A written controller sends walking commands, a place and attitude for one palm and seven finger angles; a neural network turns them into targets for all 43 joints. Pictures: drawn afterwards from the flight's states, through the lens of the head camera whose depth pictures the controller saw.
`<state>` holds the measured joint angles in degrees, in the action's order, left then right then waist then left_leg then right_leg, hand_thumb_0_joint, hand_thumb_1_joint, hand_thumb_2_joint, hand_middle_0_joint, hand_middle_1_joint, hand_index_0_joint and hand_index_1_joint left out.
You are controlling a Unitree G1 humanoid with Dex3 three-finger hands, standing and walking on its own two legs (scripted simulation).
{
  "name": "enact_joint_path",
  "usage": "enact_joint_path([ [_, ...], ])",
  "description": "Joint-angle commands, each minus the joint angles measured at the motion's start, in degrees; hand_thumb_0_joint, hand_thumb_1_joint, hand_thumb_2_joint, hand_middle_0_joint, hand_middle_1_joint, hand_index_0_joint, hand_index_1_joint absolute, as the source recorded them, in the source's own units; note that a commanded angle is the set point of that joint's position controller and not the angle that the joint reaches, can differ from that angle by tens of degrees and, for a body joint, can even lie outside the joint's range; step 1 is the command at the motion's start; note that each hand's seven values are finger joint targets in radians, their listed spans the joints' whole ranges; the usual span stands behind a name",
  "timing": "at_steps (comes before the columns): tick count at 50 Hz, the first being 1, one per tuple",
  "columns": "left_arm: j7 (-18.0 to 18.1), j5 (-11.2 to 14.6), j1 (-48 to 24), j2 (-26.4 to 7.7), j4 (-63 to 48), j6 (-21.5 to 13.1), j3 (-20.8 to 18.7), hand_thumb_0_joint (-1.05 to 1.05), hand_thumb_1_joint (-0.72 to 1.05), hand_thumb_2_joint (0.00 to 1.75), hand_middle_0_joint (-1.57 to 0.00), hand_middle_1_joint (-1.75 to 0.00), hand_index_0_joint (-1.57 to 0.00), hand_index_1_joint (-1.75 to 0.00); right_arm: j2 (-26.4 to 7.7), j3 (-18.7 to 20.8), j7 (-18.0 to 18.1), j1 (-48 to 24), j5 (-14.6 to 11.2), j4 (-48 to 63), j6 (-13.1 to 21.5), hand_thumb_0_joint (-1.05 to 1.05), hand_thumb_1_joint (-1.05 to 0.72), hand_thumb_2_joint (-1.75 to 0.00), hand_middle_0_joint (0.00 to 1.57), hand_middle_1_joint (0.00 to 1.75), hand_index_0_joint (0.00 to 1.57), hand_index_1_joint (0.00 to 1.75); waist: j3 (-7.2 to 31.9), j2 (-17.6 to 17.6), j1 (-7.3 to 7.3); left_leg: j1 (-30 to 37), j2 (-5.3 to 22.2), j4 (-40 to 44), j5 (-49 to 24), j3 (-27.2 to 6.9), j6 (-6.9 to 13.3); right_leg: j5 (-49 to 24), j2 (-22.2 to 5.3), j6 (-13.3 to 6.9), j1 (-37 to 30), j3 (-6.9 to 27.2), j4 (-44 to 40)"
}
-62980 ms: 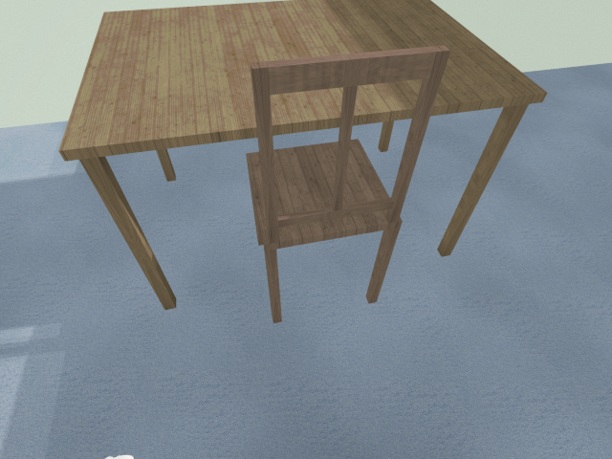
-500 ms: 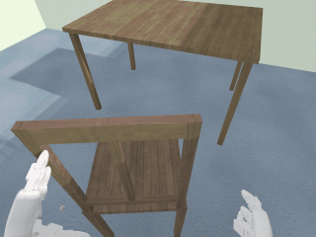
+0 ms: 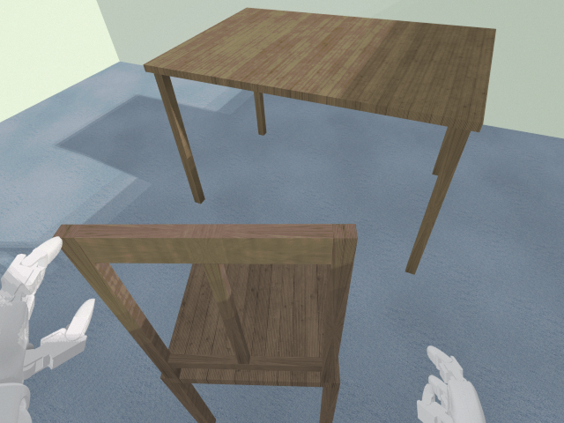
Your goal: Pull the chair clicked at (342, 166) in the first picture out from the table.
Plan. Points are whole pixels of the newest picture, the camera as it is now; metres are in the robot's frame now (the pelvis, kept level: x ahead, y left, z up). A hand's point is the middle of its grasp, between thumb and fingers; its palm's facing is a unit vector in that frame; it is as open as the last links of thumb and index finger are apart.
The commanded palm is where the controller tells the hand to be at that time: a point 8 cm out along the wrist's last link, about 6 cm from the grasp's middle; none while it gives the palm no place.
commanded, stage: draw the hand back to the body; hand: left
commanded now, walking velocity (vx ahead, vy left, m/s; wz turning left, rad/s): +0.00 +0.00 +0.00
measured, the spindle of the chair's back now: (231, 319) +0.29 +0.14 -0.05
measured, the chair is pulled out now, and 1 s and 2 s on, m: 0.66 0.66 0.66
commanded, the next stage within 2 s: step back with the hand held close in 0.42 s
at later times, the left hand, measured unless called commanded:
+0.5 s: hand (66, 290) +0.19 +0.26 +0.17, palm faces +0.46 -0.77 -0.44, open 7.5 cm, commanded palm +0.14 +0.31 +0.18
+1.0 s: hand (43, 308) +0.17 +0.28 +0.17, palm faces +0.37 -0.77 -0.52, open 7.4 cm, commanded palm +0.12 +0.32 +0.18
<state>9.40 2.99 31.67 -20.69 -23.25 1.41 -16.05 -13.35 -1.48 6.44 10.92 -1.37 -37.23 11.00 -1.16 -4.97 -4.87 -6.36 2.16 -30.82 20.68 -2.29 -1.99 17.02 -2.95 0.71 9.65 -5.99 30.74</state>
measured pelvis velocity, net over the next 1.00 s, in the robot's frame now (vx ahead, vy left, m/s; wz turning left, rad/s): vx -0.04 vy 0.02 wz -0.04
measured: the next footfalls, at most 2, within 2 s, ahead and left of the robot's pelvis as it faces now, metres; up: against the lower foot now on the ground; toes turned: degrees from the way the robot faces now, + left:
none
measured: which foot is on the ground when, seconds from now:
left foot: down 0.00-1.00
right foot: down 0.00-1.00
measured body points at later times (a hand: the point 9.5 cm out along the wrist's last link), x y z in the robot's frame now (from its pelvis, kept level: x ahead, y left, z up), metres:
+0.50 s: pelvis +0.00 +0.00 +0.01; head -0.01 -0.03 +0.45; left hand +0.16 +0.30 +0.20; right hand +0.17 -0.24 -0.09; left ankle -0.04 +0.14 -0.73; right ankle +0.00 -0.12 -0.73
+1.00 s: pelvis -0.04 +0.02 +0.00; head -0.01 +0.03 +0.45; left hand +0.15 +0.32 +0.19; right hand +0.13 -0.22 -0.08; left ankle -0.04 +0.14 -0.73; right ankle +0.00 -0.12 -0.73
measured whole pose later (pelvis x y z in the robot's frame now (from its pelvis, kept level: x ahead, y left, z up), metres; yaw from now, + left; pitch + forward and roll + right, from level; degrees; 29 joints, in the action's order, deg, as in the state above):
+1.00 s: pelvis -0.04 +0.02 +0.00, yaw -2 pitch +0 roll +0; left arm 8.5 2.9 34.1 -25.2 -31.1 -10.6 -25.8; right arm -10.0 1.4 4.2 9.3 -0.7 -34.8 3.7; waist -3.7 0.9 -0.6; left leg -13.6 0.6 -31.0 17.1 0.8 -0.1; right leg 11.9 -4.2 2.1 17.6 -2.7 29.9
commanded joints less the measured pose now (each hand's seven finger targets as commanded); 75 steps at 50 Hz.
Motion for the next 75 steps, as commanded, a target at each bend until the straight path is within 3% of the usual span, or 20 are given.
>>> enact_joint_path([
  [1, 2.28, -0.19, -14.3, -15.34, -18.24, -7.46, -13.1, 0.0, 0.86, 0.88, -0.19, -0.29, -0.19, -0.29, -5.72, 1.81, 0.13, -7.86, 0.26, 8.36, 4.3, 0.0, -0.9, -0.9, 0.2, 0.3, 0.2, 0.3, 5.31, -2.78, 1.58, -2.16, -0.73, 5.59, -16.77, 0.92, 2.36, -14.61, -0.47, -2.1, -4.53, 3.05, -5.15],
  [6, 0.46, 0.44, -7.83, -7.34, -4.89, -7.27, -10.18, 0.0, 0.9, 0.9, -0.2, -0.3, -0.2, -0.3, -5.24, 2.78, -0.87, -8.48, -0.09, 7.53, 2.32, 0.0, -0.9, -0.9, 0.2, 0.3, 0.2, 0.3, -0.62, 3.37, 1.54, -3.77, -0.18, 6.53, -15.38, 2.01, 2.51, -14.05, -0.22, -1.67, -2.8, 2.65, -6.67],
  [9, -0.6, 1.08, -5.86, -6.71, -1.71, -7.92, -10.17, 0.0, 0.9, 0.9, -0.2, -0.3, -0.2, -0.3, -5.42, 3.49, -1.53, -8.65, -0.36, 8.05, -0.31, 0.0, -0.9, -0.9, 0.2, 0.3, 0.2, 0.3, -1.85, 6.99, 1.39, -4.85, 0.19, 7.23, -13.64, 2.18, 2.83, -11.93, -0.27, -1.25, -2.21, 2.58, -7.1],
  [16, -0.19, 0.87, -9.22, -14.72, -16.83, -10.87, -15.1, 0.0, 0.9, 0.9, -0.2, -0.3, -0.2, -0.3, -5.29, 3.35, -1.08, -9.65, -0.06, 10.22, 0.43, 0.0, -0.9, -0.9, 0.2, 0.3, 0.2, 0.3, 7.83, -0.84, 0.63, -1.96, -0.3, 7.23, -14.35, 2.25, 2.81, -12.43, -0.77, -1.62, -6.57, 3.86, -6.92],
  [26, 0.2, 0.53, -8.21, -9.06, -6.48, -9.34, -11.52, 0.0, 0.9, 0.9, -0.2, -0.3, -0.2, -0.3, -5.72, 4.0, -0.39, -8.77, -0.47, 7.75, -0.21, 0.0, -0.9, -0.9, 0.2, 0.3, 0.2, 0.3, 0.11, 3.72, 2.0, -2.94, 0.2, 7.66, -12.97, 2.63, 2.99, -10.59, -0.23, -1.52, -2.39, 3.3, -8.75],
  [27, -0.6, 0.33, -10.05, -4.95, -9.44, -9.86, -5.94, 0.0, 0.9, 0.9, -0.2, -0.3, -0.2, -0.3, -5.79, 3.43, -0.74, -8.78, -0.18, 8.65, 0.11, 0.0, -0.9, -0.9, 0.2, 0.3, 0.2, 0.3, 0.62, 3.2, 2.49, -2.53, -0.13, 7.84, -13.49, 2.46, 3.12, -10.86, -0.47, -1.34, -2.49, 3.02, -8.51],
  [28, -0.14, 0.6, -19.84, -18.43, -14.86, -12.75, -18.27, 0.0, 0.9, 0.9, -0.2, -0.3, -0.2, -0.3, -6.96, 4.42, -1.14, -6.27, -0.56, 9.8, -0.81, 0.0, -0.9, -0.9, 0.2, 0.3, 0.2, 0.3, -2.97, 5.13, 3.53, -5.88, 1.38, 5.2, -9.69, 2.03, 3.82, -14.7, -3.69, -1.7, 2.14, 10.33, -11.55],
  [30, -0.75, 0.13, -13.26, -14.05, -8.84, -13.21, -15.52, 0.0, 0.9, 0.9, -0.2, -0.3, -0.2, -0.3, -5.8, 4.5, -1.46, -7.38, -0.06, 8.94, -1.65, 0.0, -0.9, -0.9, 0.2, 0.3, 0.2, 0.3, -0.85, 10.47, 4.06, -5.51, 0.57, 2.48, -8.7, 1.36, 3.44, -17.96, -6.57, -3.03, 1.27, 11.56, -11.51],
  [36, -0.58, -0.15, 1.79, -11.54, -14.08, -14.2, -15.78, 0.0, 0.9, 0.9, -0.2, -0.3, -0.2, -0.3, -6.37, 5.36, -2.37, -8.57, 0.05, 11.41, -4.36, 0.0, -0.9, -0.9, 0.2, 0.3, 0.2, 0.3, 10.27, -1.35, 3.96, -3.63, 5.03, 6.67, -31.37, -1.45, 3.99, -26.69, -3.85, -1.32, -5.68, 5.84, -2.34],
  [43, 0.24, 0.03, 4.43, -13.44, -19.63, -15.19, -18.17, 0.0, 0.9, 0.9, -0.2, -0.3, -0.2, -0.3, -4.95, 5.76, -1.97, -7.22, 0.41, 12.1, -5.2, 0.0, -0.9, -0.9, 0.2, 0.3, 0.2, 0.3, 11.67, -1.61, 4.28, -4.69, 7.97, 5.58, -40.11, -3.11, 4.06, -20.21, -2.98, -1.15, -2.58, 4.69, 0.68],
  [49, 0.6, 0.21, 1.48, -12.1, -18.41, -15.3, -16.41, 0.0, 0.9, 0.9, -0.2, -0.3, -0.2, -0.3, -5.12, 5.41, -1.35, -5.72, 0.97, 10.52, -3.86, 0.0, -0.9, -0.9, 0.2, 0.3, 0.2, 0.3, 7.8, -4.88, 4.31, -10.06, 9.47, 6.18, -31.05, -3.56, 4.61, -11.78, -2.77, -0.96, -0.39, 4.79, 1.51],
  [53, 0.84, 0.1, -2.0, -11.74, -16.53, -14.51, -14.84, 0.0, 0.9, 0.9, -0.2, -0.3, -0.2, -0.3, -5.01, 5.33, -1.06, -4.34, 0.61, 10.55, -4.19, 0.0, -0.9, -0.9, 0.2, 0.3, 0.2, 0.3, 6.02, 2.91, 4.75, -14.85, 4.67, 1.32, -11.1, -1.44, 2.98, -18.32, -5.74, -2.58, 0.26, 9.95, -3.88],
  [56, 1.42, -0.1, -3.5, -13.69, -14.95, -13.92, -15.32, 0.0, 0.9, 0.9, -0.2, -0.3, -0.2, -0.3, -4.77, 5.32, -0.91, -3.54, 0.59, 9.79, -4.74, 0.0, -0.9, -0.9, 0.2, 0.3, 0.2, 0.3, 4.39, 10.8, 5.26, -11.61, 0.16, -5.67, 1.4, 1.07, 2.19, -5.61, -11.11, -5.37, 9.09, 16.26, -13.29],
  [58, 1.55, -0.2, -4.31, -13.76, -16.05, -13.89, -15.1, 0.0, 0.9, 0.9, -0.2, -0.3, -0.2, -0.3, -4.84, 4.67, -1.05, -4.19, 0.65, 10.57, -4.89, 0.0, -0.9, -0.9, 0.2, 0.3, 0.2, 0.3, 4.27, 12.46, 4.99, -10.77, -0.12, -7.13, 2.76, 0.56, 2.55, 7.05, -11.82, -5.48, 12.81, 15.33, -15.61],
  [60, 1.7, -0.39, -3.75, -14.25, -16.4, -14.08, -15.93, 0.0, 0.9, 0.9, -0.2, -0.3, -0.2, -0.3, -4.96, 4.12, -0.86, -5.42, 0.7, 11.24, -4.9, 0.0, -0.9, -0.9, 0.2, 0.3, 0.2, 0.3, 3.47, 10.58, 4.74, -11.57, 1.47, -1.65, 3.73, -1.26, 3.42, 12.74, -9.5, -4.05, 13.51, 12.22, -14.13],
  [64, 2.29, -1.22, -2.19, -14.2, -19.07, -15.83, -17.79, 0.0, 0.9, 0.9, -0.2, -0.3, -0.2, -0.3, -6.24, 4.25, -0.39, -5.88, 0.17, 13.2, -3.73, 0.0, -0.9, -0.9, 0.2, 0.3, 0.2, 0.3, 3.62, -7.11, 4.36, -30.61, 9.0, 15.08, 16.34, -9.3, 6.59, 9.15, -0.5, -0.13, -2.31, 6.01, 2.47],
  [65, 2.26, -1.48, -2.75, -14.19, -19.39, -16.03, -17.92, 0.0, 0.9, 0.9, -0.2, -0.3, -0.2, -0.3, -6.08, 4.4, -0.51, -5.76, -0.01, 13.53, -3.38, 0.0, -0.9, -0.9, 0.2, 0.3, 0.2, 0.3, 2.61, -7.58, 4.29, -33.97, 9.42, 15.28, 16.71, -9.68, 6.98, 5.34, 0.16, -0.03, -4.8, 5.66, 4.85],
  [69, 1.53, -1.01, -0.57, -14.45, -21.73, -17.04, -17.5, 0.0, 0.9, 0.9, -0.2, -0.3, -0.2, -0.3, -6.4, 4.91, -0.86, -3.84, 0.56, 12.29, -2.09, 0.0, -0.9, -0.9, 0.2, 0.3, 0.2, 0.3, 6.76, -2.92, 4.33, -25.5, 6.47, 6.88, 0.21, -6.0, 5.54, -8.75, -1.83, -0.59, -2.29, 7.03, 1.5],
  [73, 1.65, -2.57, -2.95, -12.95, -17.97, -18.57, -19.07, 0.0, 0.9, 0.9, -0.2, -0.3, -0.2, -0.3, -6.94, 5.34, -0.92, -3.4, 0.57, 11.48, -0.29, 0.0, -0.9, -0.9, 0.2, 0.3, 0.2, 0.3, 1.38, -9.39, 4.52, -44.78, 10.74, 13.49, 22.61, -8.59, 8.09, 0.57, 0.97, 0.13, -10.3, 6.28, 11.05],
  [75, 1.32, -2.51, -3.27, -12.92, -16.66, -19.39, -18.97, 0.0, 0.9, 0.9, -0.2, -0.3, -0.2, -0.3, -6.44, 5.77, -1.26, -2.14, 0.2, 10.88, 0.12, 0.0, -0.9, -0.9, 0.2, 0.3, 0.2, 0.3, 2.09, -2.26, 4.59, -41.21, 8.54, 7.73, 19.02, -6.99, 7.09, -1.72, -0.34, -0.87, -7.0, 8.8, 8.12],
])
